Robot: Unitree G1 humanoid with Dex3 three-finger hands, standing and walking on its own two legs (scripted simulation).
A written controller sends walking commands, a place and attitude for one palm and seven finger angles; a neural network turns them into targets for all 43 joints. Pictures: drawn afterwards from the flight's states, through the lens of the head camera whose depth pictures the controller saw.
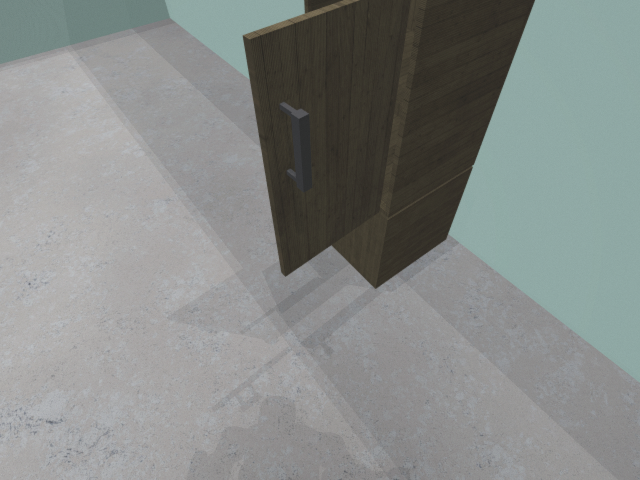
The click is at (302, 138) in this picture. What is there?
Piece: cupboard door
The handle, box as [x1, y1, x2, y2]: [279, 102, 311, 192]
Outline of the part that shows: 282,102 279,104 280,109 291,117 296,171 294,172 290,168 287,170 287,174 297,183 297,187 303,192 311,187 308,113 302,109 296,110 286,103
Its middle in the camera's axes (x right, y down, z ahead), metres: -0.05 -0.16 +0.69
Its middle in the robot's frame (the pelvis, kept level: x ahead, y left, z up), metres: +0.64 +0.08 +0.04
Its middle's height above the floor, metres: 0.83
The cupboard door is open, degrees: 93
